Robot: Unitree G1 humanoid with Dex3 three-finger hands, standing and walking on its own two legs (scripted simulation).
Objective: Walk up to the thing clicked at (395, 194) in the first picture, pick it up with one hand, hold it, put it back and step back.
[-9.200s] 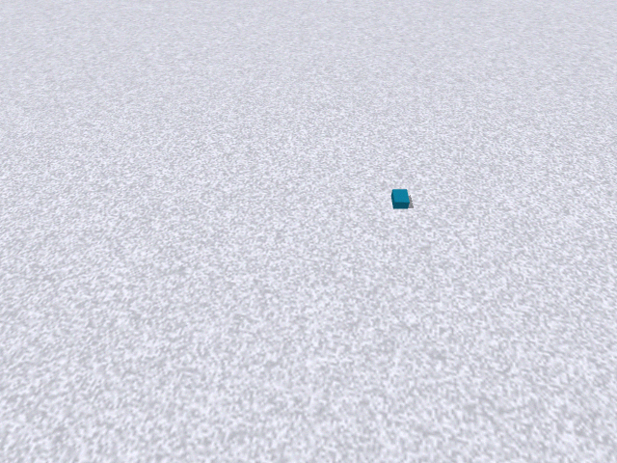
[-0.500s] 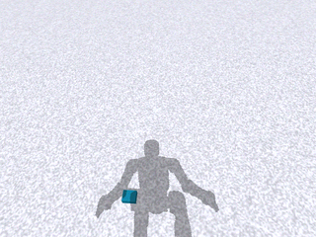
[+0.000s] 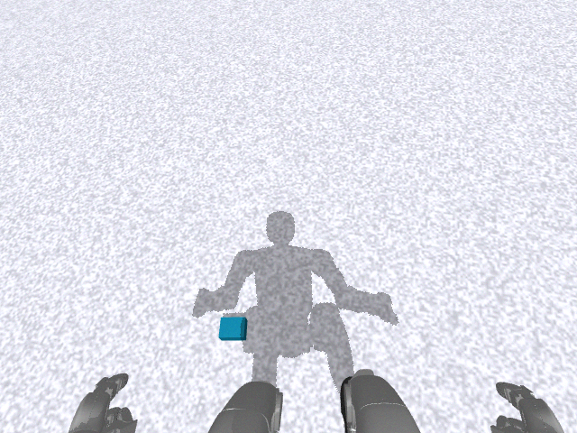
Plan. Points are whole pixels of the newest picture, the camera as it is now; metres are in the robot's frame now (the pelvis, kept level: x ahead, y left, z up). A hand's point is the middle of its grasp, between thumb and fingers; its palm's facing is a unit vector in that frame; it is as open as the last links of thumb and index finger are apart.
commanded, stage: walk up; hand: left
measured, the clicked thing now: (233, 328) +0.43 +0.25 -0.72
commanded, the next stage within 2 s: none
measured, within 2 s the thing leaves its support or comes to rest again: neither
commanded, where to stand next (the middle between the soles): +0.08 +0.02 m, yaw -3 degrees
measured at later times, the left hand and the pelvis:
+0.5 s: hand out of the picture +0.05 +0.28 -0.12, palm faces -0.11 -0.90 -0.41, open 7.4 cm; pelvis -0.01 -0.01 +0.02, yaw -2 degrees
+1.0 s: hand out of the picture +0.12 +0.27 -0.14, palm faces -0.02 -0.92 -0.39, open 7.4 cm; pelvis -0.01 +0.00 +0.00, yaw -1 degrees
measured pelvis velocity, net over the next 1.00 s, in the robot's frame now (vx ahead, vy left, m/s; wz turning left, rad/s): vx -0.01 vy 0.00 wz -0.02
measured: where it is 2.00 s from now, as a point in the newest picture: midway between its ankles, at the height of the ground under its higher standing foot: outside the picture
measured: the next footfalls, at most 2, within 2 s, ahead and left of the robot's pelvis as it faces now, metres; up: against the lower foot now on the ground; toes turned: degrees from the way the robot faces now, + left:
left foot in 0.16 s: -0.02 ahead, +0.12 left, +0.00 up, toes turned +2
right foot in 0.48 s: +0.07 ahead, -0.11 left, +0.00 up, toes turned -3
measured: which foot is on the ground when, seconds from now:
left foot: up 0.00-0.14, down 0.16-0.52, up 0.54-0.86, down 0.88-1.00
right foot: down 0.00-0.18, up 0.20-0.46, down 0.48-0.92, up 0.94-1.00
